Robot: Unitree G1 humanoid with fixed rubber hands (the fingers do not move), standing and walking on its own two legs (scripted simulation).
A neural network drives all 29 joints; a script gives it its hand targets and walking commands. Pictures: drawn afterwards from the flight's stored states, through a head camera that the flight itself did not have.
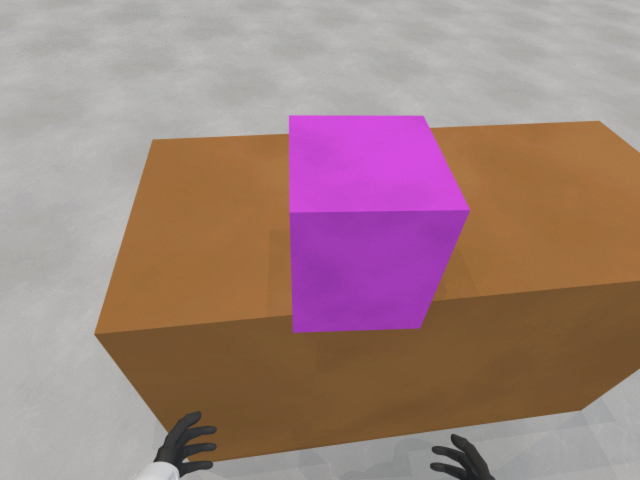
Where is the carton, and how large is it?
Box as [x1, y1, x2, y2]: [289, 115, 469, 332]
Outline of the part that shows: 289,115 289,212 293,332 420,327 469,211 466,202 423,116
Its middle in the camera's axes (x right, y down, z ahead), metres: +0.06 -0.02 +0.58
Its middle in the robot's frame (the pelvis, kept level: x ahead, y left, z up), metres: +0.47 -0.03 +0.07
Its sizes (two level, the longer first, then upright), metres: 0.210 0.200 0.250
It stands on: a pedestal, 0.73 m high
